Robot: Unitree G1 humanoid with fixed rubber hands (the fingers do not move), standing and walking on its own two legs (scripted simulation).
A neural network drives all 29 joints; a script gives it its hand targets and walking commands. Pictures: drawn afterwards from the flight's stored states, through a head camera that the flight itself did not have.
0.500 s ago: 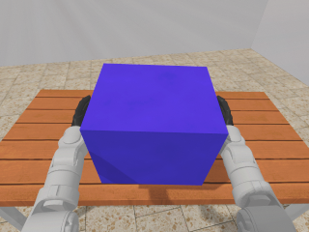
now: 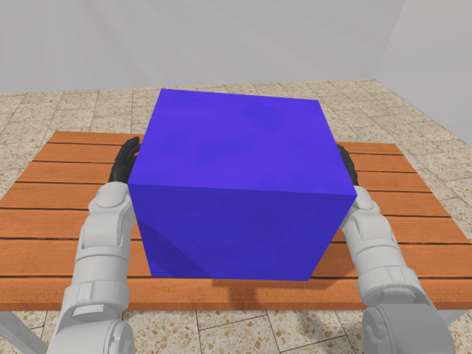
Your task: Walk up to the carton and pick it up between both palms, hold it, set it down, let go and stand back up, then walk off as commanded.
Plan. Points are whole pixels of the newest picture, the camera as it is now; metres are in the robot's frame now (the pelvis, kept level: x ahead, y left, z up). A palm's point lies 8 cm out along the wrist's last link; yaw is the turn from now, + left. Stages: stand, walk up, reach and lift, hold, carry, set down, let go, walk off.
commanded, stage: reach and lift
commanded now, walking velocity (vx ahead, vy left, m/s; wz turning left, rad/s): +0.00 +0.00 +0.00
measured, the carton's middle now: (236, 186) +0.39 +0.00 +0.11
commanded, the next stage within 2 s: hold in 0.68 s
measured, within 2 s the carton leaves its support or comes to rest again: neither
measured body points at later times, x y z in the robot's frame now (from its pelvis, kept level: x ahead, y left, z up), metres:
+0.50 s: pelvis +0.03 +0.01 +0.00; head -0.01 +0.02 +0.45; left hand +0.37 +0.19 +0.15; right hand +0.37 -0.19 +0.14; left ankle +0.02 +0.12 -0.75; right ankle +0.02 -0.12 -0.75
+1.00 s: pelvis -0.01 -0.01 +0.00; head -0.05 +0.02 +0.45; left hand +0.36 +0.20 +0.17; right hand +0.37 -0.19 +0.17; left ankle +0.02 +0.12 -0.75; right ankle +0.02 -0.12 -0.75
